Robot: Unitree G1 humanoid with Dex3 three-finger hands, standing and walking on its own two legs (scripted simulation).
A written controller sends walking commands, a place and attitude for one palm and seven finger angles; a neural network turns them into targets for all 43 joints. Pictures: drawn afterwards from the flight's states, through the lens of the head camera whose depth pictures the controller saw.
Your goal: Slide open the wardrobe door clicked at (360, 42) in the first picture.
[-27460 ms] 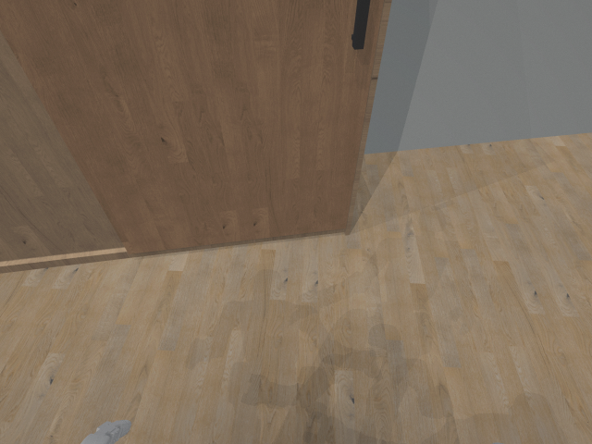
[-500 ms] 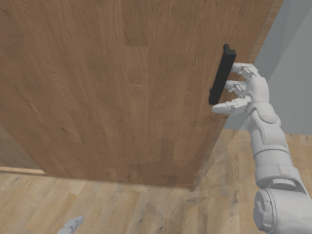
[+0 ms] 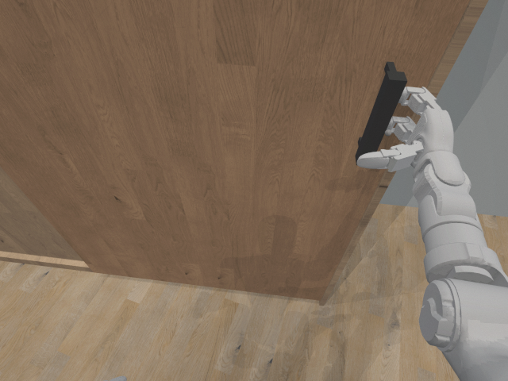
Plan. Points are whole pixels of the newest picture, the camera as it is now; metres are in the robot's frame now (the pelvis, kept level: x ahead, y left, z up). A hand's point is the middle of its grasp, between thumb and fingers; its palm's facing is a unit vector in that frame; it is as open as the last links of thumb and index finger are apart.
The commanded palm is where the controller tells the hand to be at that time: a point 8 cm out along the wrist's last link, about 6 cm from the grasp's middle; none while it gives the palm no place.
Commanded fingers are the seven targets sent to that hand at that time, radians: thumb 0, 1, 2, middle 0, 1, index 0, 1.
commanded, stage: slide the fingers in behind the handle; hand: right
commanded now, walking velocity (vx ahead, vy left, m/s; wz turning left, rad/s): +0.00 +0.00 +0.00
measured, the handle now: (375, 116) +0.51 -0.12 +0.17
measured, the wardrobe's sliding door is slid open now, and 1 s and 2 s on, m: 0.00 0.00 0.00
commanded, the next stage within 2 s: grip the handle and tug to test in 1.82 s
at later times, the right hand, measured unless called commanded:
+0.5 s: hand (386, 137) +0.46 -0.13 +0.17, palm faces -0.02 +1.00 +0.01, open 13.9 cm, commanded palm +0.44 -0.19 +0.17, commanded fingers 0.00 0.50 -0.30 0.30 1.20 0.30 1.20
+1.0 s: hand (368, 134) +0.46 -0.10 +0.18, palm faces -0.02 +1.00 +0.01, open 14.0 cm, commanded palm +0.43 -0.16 +0.17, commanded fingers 0.00 0.50 -0.30 0.30 1.20 0.30 1.20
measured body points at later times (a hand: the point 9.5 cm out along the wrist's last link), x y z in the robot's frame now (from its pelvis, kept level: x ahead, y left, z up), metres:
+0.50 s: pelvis +0.00 +0.00 +0.00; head +0.02 +0.00 +0.45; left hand +0.07 +0.26 -0.12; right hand +0.46 -0.19 +0.17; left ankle -0.03 +0.10 -0.73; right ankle +0.01 -0.11 -0.73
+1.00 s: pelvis +0.00 +0.00 +0.00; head +0.02 +0.01 +0.45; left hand +0.09 +0.25 -0.12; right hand +0.45 -0.16 +0.18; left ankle -0.03 +0.10 -0.73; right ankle +0.01 -0.11 -0.73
